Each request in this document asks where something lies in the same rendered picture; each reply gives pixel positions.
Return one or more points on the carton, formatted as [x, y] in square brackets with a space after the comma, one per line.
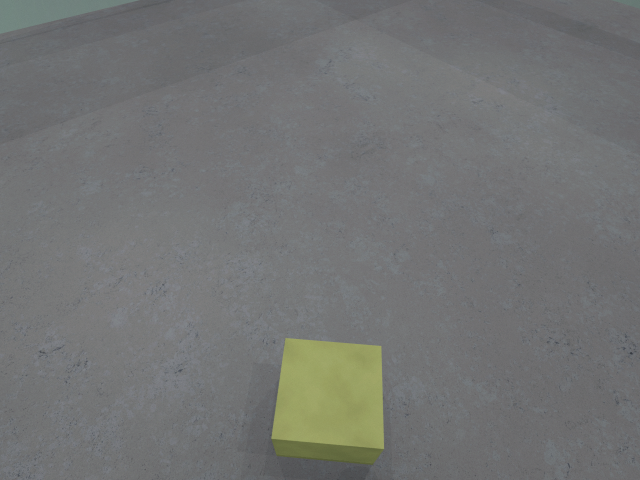
[330, 402]

